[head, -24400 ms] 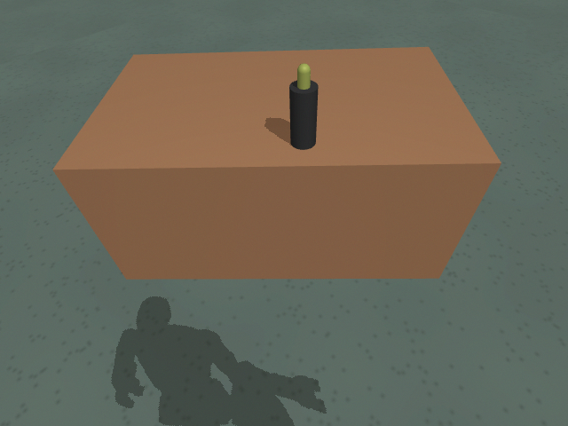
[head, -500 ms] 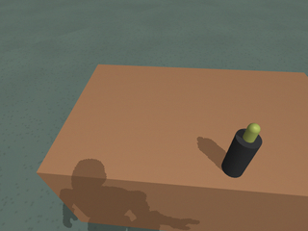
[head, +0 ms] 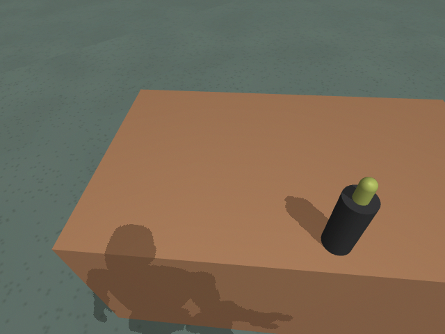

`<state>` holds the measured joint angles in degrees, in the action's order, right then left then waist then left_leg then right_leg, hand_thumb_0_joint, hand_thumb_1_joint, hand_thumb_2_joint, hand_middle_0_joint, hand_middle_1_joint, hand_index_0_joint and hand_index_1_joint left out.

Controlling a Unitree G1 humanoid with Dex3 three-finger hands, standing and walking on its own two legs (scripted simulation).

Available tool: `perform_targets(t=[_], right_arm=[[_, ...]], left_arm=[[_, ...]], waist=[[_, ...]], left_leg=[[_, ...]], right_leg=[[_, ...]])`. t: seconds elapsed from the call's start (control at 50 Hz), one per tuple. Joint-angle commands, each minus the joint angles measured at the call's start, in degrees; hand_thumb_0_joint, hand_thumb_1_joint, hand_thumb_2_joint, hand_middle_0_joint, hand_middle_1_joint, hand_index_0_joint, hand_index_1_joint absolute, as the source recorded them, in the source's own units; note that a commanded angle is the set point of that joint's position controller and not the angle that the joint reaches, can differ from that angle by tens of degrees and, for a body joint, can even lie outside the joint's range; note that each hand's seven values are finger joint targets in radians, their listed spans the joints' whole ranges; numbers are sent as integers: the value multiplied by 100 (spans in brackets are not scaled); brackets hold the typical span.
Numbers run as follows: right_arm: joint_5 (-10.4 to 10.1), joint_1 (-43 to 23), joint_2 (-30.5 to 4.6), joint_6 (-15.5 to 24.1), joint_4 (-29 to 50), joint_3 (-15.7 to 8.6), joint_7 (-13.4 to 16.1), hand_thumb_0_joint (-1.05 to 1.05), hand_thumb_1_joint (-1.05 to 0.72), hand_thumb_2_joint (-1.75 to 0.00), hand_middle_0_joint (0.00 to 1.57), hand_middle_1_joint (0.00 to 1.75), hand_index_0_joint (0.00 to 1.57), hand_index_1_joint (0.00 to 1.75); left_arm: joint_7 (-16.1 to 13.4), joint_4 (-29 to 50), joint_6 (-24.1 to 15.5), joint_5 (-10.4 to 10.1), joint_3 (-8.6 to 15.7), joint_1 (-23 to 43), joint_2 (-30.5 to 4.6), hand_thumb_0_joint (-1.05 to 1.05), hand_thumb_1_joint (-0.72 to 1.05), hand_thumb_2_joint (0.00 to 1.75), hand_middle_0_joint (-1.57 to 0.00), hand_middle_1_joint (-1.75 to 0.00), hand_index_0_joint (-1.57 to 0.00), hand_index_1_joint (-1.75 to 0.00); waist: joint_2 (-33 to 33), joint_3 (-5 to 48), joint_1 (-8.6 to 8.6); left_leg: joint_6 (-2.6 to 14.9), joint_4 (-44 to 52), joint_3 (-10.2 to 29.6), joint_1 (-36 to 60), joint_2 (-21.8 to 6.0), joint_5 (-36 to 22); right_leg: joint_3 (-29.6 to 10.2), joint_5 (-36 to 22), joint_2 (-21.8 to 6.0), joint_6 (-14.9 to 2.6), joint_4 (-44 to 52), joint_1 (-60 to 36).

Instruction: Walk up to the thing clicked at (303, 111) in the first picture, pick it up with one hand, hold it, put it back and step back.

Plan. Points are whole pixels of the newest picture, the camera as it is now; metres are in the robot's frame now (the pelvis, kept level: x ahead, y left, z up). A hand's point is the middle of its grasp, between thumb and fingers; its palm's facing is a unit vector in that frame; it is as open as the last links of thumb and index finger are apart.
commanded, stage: home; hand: right
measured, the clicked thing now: (351, 215) +0.41 -0.25 -0.06
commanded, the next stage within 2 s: stand in 0.72 s
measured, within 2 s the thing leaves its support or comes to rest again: neither
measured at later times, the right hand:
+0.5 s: hand out of the picture +0.07 -0.26 -0.16, palm faces -0.05 +0.93 -0.36, open 17.3 cm
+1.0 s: hand out of the picture +0.06 -0.25 -0.16, palm faces -0.04 +0.94 -0.35, open 15.7 cm
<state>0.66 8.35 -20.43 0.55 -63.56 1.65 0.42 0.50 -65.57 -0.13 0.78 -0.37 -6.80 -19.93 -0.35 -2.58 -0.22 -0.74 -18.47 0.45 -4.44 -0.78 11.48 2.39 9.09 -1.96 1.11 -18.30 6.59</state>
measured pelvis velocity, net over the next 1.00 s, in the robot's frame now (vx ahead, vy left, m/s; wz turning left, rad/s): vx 0.00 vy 0.00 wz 0.00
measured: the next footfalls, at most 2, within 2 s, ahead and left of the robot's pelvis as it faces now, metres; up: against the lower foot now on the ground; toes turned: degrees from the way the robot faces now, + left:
none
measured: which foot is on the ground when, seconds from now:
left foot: down 0.00-1.00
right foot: down 0.00-1.00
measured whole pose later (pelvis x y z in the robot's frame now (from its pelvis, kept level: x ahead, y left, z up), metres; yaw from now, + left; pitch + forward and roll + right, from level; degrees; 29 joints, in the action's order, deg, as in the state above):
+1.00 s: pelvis +0.00 +0.00 +0.00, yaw +0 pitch -3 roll +0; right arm 0.7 8.1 -20.3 0.5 -64.2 0.9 0.2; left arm 0.6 -65.4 -0.2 0.7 -0.2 -7.0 -20.1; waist 0.0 -2.8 -0.3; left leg -0.8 -17.6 0.4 -4.3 -0.6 10.8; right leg 2.3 9.0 -2.1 1.0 -18.5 6.9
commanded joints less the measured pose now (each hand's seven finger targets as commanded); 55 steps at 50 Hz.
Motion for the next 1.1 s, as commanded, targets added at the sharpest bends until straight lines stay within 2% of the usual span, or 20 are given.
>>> perform_targets(t=[0.0, 0.3, 0.36, 0.42, 0.5, 0.58, 0.74, 0.8, 0.84, 0.86, 0.92, 1.0, 1.08], right_arm=[[13, -158, -1294, 141, 300, -244, 72, 0, 51, -7, 6, 6, 6, 6], [0, -203, -1261, 144, 295, -283, 57, 0, 54, -6, 5, 5, 5, 5], [8, -236, -1273, 134, 286, -289, 61, 0, 54, -6, 5, 5, 5, 5], [4, -238, -1251, 116, 280, -295, 51, 0, 55, -6, 5, 5, 5, 5], [14, -206, -1239, 130, 286, -287, 54, 0, 51, -8, 6, 6, 6, 6], [3, -248, -1286, 138, 292, -301, 57, 0, 52, -7, 6, 6, 6, 6], [5, -213, -1243, 134, 274, -302, 61, 0, 52, -7, 6, 6, 6, 6], [8, -230, -1245, 135, 274, -308, 51, 0, 51, -8, 6, 6, 6, 6], [8, -212, -1236, 140, 267, -303, 46, 0, 35, -24, 20, 22, 20, 22], [11, -201, -1265, 143, 265, -313, 44, 0, 27, -32, 20, 30, 20, 30], [10, -271, -1255, 140, 276, -324, 36, 0, 3, -56, 20, 30, 20, 30], [16, -186, -1260, 140, 254, -322, 36, 0, -29, -88, 20, 30, 20, 30], [15, -216, -1233, 139, 270, -317, 38, 0, -61, -90, 20, 30, 20, 30]], left_arm=[[-74, 296, -92, 4, 248, 169, -1200, 0, 90, 90, -20, -30, -20, -30], [-80, 309, -126, -16, 242, 225, -1214, 0, 90, 90, -20, -30, -20, -30], [-83, 322, -125, -17, 237, 243, -1197, 0, 90, 90, -20, -30, -20, -30], [-91, 303, -126, -18, 249, 237, -1228, 0, 90, 90, -20, -30, -20, -30], [-88, 328, -126, -11, 255, 247, -1221, 0, 90, 90, -20, -30, -20, -30], [-86, 340, -131, -16, 246, 195, -1201, 0, 90, 90, -20, -30, -20, -30], [-77, 345, -101, -9, 262, 227, -1225, 0, 90, 90, -20, -30, -20, -30], [-78, 341, -108, -17, 264, 246, -1235, 0, 90, 90, -20, -30, -20, -30], [-67, 338, -111, -18, 261, 190, -1221, 0, 90, 90, -20, -30, -20, -30], [-70, 340, -114, -19, 264, 195, -1220, 0, 90, 90, -20, -30, -20, -30], [-68, 349, -120, -13, 259, 194, -1229, 0, 90, 90, -20, -30, -20, -30], [-71, 371, -131, -11, 263, 213, -1223, 0, 90, 90, -20, -30, -20, -30], [-77, 378, -138, -11, 255, 197, -1232, 0, 90, 90, -20, -30, -20, -30]], waist=[[90, 261, -27], [5, 424, -8], [63, 400, -14], [-8, 289, -11], [81, 388, 9], [102, 389, -25], [50, 224, -8], [43, 265, -11], [72, 229, -22], [76, 218, -16], [39, 234, -23], [24, 305, -1], [20, 356, 3]], left_leg=[[182, 332, 505, -354, -649, -821], [165, 280, 491, -132, -671, -1129], [167, 262, 481, -157, -678, -1096], [151, 320, 495, -256, -644, -914], [171, 298, 447, -249, -655, -1065], [178, 294, 474, -175, -674, -1135], [156, 419, 495, -304, -656, -727], [180, 420, 505, -262, -670, -732], [178, 427, 488, -298, -651, -663], [168, 436, 498, -311, -646, -624], [173, 418, 523, -225, -667, -591], [182, 398, 488, -275, -657, -595], [191, 358, 473, -221, -671, -754]], right_leg=[[-556, -633, -574, -183, 213, -312], [-532, -895, -604, -186, 192, -363], [-529, -910, -609, -196, 214, -372], [-510, -675, -573, -167, 280, -322], [-528, -971, -624, -206, 200, -420], [-502, -935, -594, -191, 229, -345], [-519, -481, -583, -212, 242, -230], [-520, -498, -592, -230, 214, -262], [-533, -490, -593, -219, 243, -237], [-541, -445, -589, -209, 256, -224], [-516, -303, -574, -212, 252, -140], [-590, -502, -619, -216, 266, -242], [-562, -650, -620, -213, 215, -237]])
